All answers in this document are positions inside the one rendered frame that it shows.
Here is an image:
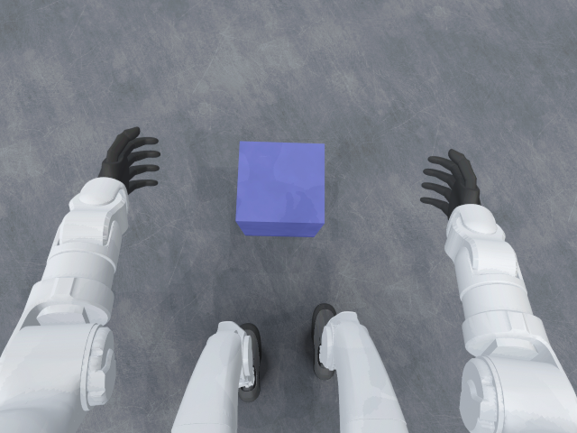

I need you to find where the robot right forearm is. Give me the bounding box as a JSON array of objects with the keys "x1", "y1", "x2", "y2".
[{"x1": 444, "y1": 204, "x2": 577, "y2": 405}]

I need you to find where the carton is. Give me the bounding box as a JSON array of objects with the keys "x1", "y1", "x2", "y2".
[{"x1": 235, "y1": 141, "x2": 325, "y2": 237}]

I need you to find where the left robot upper arm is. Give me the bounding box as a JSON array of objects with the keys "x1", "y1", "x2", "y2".
[{"x1": 0, "y1": 323, "x2": 116, "y2": 433}]

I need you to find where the robot left hand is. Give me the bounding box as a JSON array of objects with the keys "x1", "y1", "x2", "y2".
[{"x1": 98, "y1": 126, "x2": 160, "y2": 195}]

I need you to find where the robot right hand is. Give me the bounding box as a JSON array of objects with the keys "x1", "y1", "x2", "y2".
[{"x1": 420, "y1": 149, "x2": 481, "y2": 221}]

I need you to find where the robot left forearm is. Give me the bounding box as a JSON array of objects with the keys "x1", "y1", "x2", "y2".
[{"x1": 0, "y1": 177, "x2": 129, "y2": 376}]

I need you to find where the robot right thigh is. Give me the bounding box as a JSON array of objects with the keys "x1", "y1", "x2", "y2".
[{"x1": 323, "y1": 320, "x2": 408, "y2": 433}]

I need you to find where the right robot upper arm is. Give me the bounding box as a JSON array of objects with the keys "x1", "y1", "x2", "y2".
[{"x1": 460, "y1": 355, "x2": 577, "y2": 433}]

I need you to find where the robot right shin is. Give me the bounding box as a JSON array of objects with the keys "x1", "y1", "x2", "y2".
[{"x1": 319, "y1": 311, "x2": 369, "y2": 370}]

